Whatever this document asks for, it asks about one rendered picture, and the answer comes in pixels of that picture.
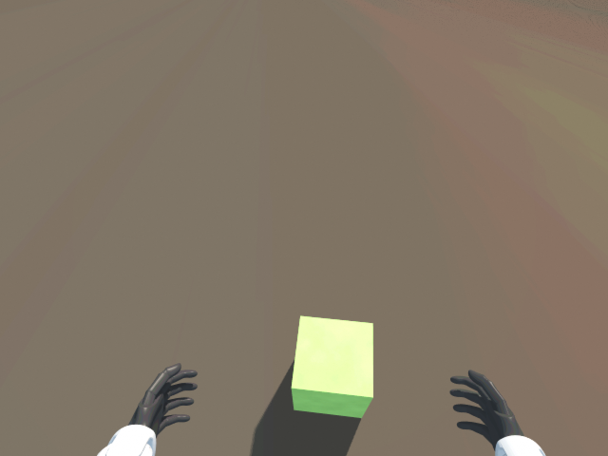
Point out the robot right hand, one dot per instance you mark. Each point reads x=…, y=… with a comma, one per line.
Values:
x=499, y=419

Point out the robot left hand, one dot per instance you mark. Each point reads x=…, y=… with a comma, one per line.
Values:
x=155, y=404

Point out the left robot forearm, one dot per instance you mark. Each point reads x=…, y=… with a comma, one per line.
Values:
x=133, y=440

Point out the right robot forearm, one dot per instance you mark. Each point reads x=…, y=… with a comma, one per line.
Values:
x=516, y=445

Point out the carton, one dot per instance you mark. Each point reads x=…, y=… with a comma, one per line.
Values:
x=333, y=366

